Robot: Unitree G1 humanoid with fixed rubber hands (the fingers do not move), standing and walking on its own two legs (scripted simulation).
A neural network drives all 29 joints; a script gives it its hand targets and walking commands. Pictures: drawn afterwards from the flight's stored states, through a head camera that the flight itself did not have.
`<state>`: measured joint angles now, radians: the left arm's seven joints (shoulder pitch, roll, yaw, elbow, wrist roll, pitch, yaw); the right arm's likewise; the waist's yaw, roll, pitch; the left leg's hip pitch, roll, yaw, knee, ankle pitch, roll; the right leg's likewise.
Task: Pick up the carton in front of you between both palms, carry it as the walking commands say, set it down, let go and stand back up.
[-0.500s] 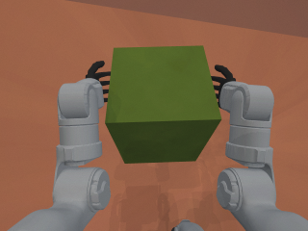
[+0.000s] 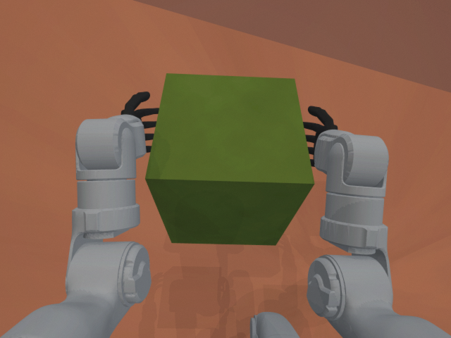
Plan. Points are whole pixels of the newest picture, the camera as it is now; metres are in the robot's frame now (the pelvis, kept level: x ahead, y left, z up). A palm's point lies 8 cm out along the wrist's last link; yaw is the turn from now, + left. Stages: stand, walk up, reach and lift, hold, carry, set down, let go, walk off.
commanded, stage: carry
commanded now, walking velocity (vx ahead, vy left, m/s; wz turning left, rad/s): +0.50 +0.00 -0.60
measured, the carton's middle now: (227, 168) +0.39 +0.01 +0.07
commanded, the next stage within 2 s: none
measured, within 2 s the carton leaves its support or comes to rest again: neither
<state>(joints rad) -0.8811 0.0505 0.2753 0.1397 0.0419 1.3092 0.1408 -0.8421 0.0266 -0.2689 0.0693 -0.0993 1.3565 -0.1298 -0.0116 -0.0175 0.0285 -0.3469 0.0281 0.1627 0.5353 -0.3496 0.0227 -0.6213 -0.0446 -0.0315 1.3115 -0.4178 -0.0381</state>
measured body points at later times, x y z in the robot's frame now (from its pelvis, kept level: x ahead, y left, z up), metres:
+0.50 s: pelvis +0.31 -0.04 +0.02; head +0.38 -0.04 +0.47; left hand +0.74 +0.06 +0.17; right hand +0.69 -0.24 +0.17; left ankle +0.36 +0.10 -0.60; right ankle +0.33 -0.08 -0.70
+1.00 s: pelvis +0.61 -0.07 +0.06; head +0.65 -0.08 +0.50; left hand +1.02 -0.19 +0.22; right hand +0.83 -0.42 +0.22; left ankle +0.63 +0.04 -0.68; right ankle +0.61 -0.23 -0.60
